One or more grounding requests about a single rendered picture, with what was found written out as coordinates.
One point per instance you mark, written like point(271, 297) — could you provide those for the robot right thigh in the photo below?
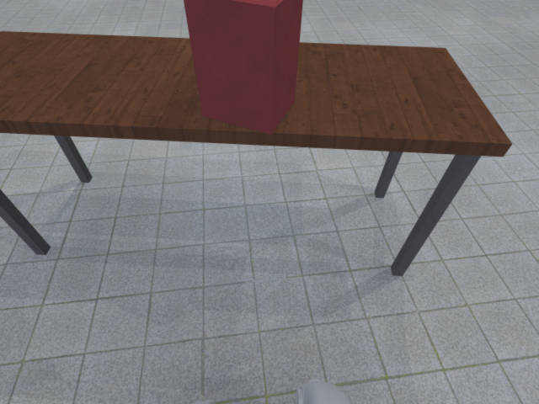
point(319, 392)

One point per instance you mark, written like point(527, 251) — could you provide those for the carton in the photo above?
point(245, 54)

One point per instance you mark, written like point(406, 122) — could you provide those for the table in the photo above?
point(357, 97)

